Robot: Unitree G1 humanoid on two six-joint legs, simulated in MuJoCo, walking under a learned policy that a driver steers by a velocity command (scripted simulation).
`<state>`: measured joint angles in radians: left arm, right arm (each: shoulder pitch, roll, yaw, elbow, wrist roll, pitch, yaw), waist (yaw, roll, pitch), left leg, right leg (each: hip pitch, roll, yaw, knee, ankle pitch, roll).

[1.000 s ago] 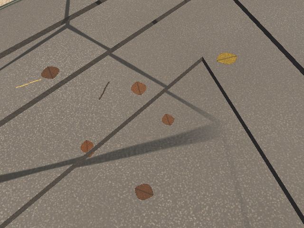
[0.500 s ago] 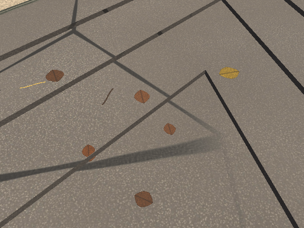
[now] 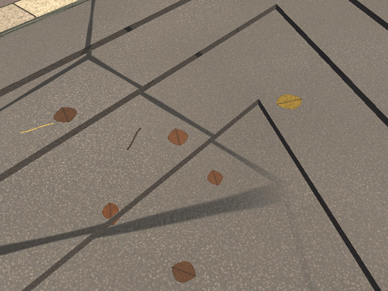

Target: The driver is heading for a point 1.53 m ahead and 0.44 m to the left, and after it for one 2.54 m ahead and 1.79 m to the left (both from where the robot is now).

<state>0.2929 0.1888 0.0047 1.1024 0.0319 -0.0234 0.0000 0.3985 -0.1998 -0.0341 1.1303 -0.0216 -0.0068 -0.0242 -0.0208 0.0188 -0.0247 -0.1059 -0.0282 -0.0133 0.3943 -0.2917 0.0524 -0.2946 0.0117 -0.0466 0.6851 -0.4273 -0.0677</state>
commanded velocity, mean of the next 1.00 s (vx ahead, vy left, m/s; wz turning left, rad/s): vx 0.31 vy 0.00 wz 0.00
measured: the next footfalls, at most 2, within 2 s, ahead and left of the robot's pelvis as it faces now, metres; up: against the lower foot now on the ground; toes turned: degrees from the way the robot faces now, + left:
left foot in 0.52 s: +0.41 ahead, +0.05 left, +0.00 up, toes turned +4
right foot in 0.98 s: +0.49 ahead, -0.13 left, +0.00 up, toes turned -2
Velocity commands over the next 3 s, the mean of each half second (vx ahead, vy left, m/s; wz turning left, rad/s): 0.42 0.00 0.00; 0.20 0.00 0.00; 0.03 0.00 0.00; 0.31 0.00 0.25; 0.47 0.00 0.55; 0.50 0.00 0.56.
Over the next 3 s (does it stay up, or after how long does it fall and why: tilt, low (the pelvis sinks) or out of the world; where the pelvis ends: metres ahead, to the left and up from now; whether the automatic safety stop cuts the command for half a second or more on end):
stays up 1.08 0.13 0.01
